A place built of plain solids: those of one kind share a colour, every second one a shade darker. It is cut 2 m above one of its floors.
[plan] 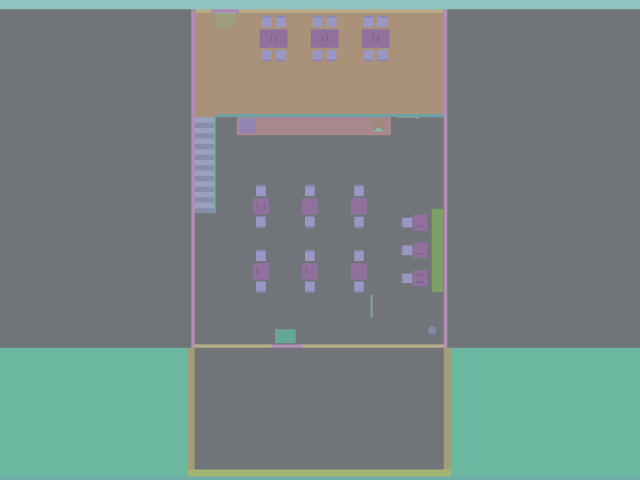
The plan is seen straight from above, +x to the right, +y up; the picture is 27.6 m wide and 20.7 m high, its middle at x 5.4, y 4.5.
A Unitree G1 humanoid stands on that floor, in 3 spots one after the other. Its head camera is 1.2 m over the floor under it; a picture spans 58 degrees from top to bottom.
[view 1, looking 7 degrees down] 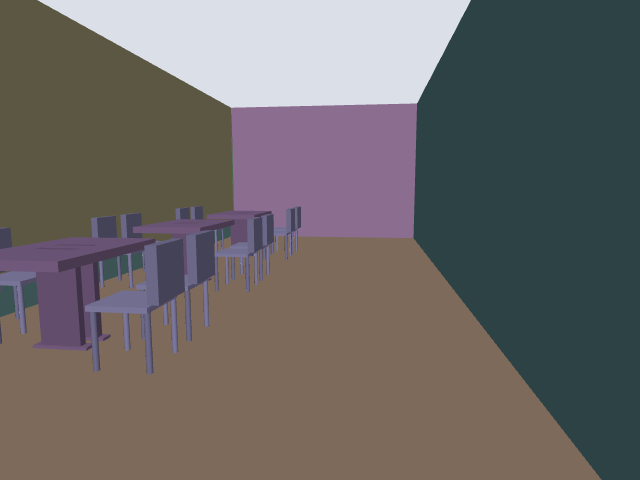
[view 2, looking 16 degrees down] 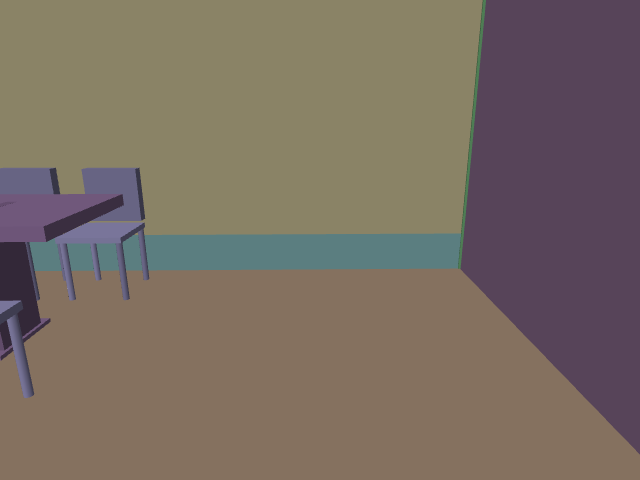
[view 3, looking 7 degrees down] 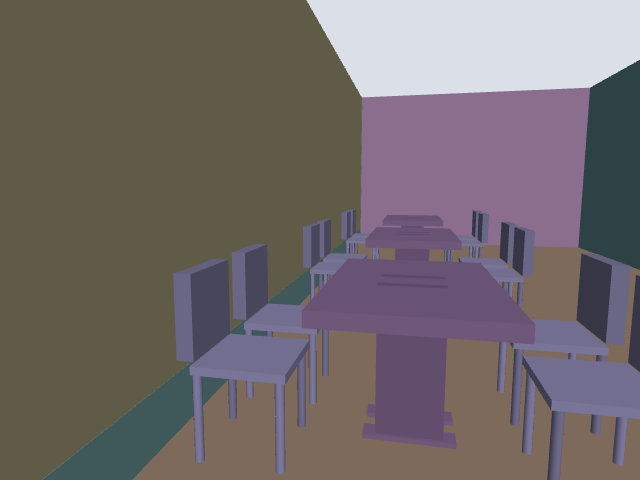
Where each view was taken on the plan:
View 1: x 0.41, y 10.89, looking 7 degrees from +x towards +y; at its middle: upper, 9.85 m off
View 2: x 9.54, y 10.99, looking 89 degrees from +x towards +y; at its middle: back_stallriser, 3.44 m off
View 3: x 1.30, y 13.20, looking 12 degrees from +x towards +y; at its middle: side_chair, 4.54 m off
